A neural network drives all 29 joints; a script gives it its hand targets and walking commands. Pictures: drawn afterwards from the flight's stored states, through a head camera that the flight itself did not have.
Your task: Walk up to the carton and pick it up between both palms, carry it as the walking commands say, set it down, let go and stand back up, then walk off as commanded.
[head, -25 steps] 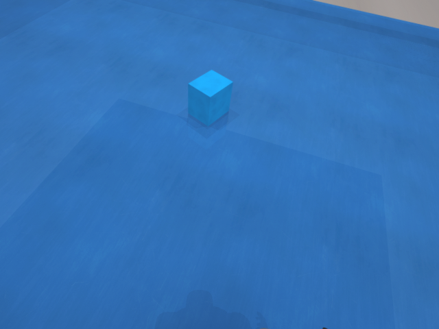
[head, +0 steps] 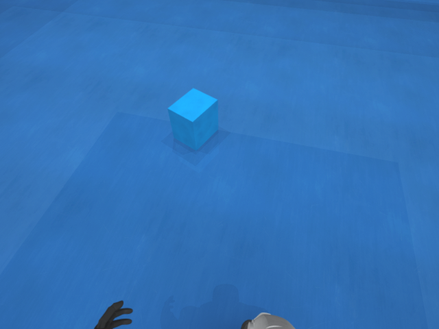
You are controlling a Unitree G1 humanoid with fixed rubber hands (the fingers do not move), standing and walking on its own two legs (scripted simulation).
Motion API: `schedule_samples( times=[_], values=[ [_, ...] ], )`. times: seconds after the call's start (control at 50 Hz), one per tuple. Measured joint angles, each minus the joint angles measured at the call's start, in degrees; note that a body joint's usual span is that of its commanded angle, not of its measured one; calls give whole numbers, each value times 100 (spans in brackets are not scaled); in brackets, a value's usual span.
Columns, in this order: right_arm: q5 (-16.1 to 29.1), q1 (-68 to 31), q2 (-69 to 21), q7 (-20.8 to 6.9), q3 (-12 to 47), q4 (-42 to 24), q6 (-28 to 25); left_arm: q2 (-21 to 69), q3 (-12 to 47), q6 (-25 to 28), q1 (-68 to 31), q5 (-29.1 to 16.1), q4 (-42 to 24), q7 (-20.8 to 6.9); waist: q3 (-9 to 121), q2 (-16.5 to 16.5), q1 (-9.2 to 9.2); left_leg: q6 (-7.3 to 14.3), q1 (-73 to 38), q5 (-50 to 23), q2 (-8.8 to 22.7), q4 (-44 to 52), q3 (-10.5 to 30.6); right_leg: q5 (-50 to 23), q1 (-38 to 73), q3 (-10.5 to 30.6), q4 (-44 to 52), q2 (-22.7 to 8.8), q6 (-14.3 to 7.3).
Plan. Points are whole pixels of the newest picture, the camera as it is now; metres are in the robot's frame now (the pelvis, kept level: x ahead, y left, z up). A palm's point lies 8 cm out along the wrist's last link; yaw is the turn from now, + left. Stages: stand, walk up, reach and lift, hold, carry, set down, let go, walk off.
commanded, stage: walk up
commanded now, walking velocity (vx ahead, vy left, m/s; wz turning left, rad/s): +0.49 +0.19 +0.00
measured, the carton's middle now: (194, 119) +1.26 +0.11 -0.64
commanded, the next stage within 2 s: none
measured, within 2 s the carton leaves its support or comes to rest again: neither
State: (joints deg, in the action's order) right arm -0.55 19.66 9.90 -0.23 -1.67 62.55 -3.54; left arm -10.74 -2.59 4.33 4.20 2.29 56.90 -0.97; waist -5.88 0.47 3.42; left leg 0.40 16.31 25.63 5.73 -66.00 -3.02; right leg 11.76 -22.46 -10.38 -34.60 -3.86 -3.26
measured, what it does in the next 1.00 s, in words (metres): walks ahead: left foot, then right foot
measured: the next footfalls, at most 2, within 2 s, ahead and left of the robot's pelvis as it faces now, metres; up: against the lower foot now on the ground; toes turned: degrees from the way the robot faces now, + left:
left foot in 0.46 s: +0.36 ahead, +0.22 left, +0.00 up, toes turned +8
right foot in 0.94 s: +0.60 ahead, -0.08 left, +0.00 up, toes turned -10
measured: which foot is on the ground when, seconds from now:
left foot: up 0.00-0.44, down 0.46-0.96, up 0.98-1.00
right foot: down 0.00-0.48, up 0.50-0.92, down 0.94-1.00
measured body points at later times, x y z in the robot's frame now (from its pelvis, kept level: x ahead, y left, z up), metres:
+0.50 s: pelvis +0.24 +0.09 -0.01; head +0.28 +0.09 +0.44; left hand +0.13 +0.31 -0.15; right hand +0.39 -0.13 -0.14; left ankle +0.33 +0.21 -0.73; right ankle +0.08 -0.08 -0.71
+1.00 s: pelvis +0.49 +0.05 +0.00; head +0.52 +0.04 +0.45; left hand +0.64 +0.27 -0.13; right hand +0.39 -0.18 -0.15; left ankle +0.33 +0.20 -0.69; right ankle +0.56 -0.07 -0.73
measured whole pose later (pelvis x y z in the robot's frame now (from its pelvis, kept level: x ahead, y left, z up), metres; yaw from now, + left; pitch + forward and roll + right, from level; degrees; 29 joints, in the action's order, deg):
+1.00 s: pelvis +0.49 +0.05 +0.00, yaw +0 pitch +0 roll +0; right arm -0.8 24.6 10.6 -0.5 -2.4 64.9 -2.7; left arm -11.0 -1.9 3.6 2.8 2.0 56.7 -1.8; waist -3.8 1.6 4.9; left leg -2.0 6.8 28.9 7.4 -45.6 -4.2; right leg 10.8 -22.6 -9.1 -34.3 -4.2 -0.9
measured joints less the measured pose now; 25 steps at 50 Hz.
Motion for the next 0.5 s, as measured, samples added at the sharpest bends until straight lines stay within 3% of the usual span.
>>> schedule_samples(
  times=[0.1, 0.24, 0.36, 0.42, 0.46, 0.5],
  values=[
    [-107, -774, 338, -64, -202, -474, 162, 11, -17, -35, 924, -121, 372, 65, 101, 134, -524, -95, 1241, -1081, 89, 41, 2, -72, 803, 65, 827, 82, 66],
    [-121, -1283, 492, -301, -234, -683, 442, -18, -43, -65, 2066, -106, 703, 95, 280, 136, -870, -295, 1702, -1924, 182, 1412, -59, 101, 1718, 163, 1516, -79, 274],
    [-53, -1482, 331, -389, -146, -675, 433, 61, 26, -71, 2429, -107, 744, 109, 366, 159, -989, -407, 1453, -2315, 134, 2624, -123, 389, 2307, 132, 1868, -231, 585],
    [-41, -1522, 223, -391, -64, -648, 377, 51, 15, -75, 2431, -92, 667, 101, 394, 129, -1033, -399, 1139, -1994, 77, 3277, -262, 671, 2496, 72, 1836, -315, 782],
    [-70, -1532, 159, -350, 5, -639, 231, 24, 36, -75, 2467, -101, 611, 99, 420, 84, -987, -269, 808, -1771, 9, 3706, -344, 1090, 2448, 62, 1378, -385, 878],
    [-114, -1550, 20, -249, -18, -652, 71, -45, 37, -117, 2276, -114, 628, 89, 290, -156, -878, -50, 919, -1732, -128, 3212, -434, 1596, 1933, 296, -50, -600, 661]
  ],
)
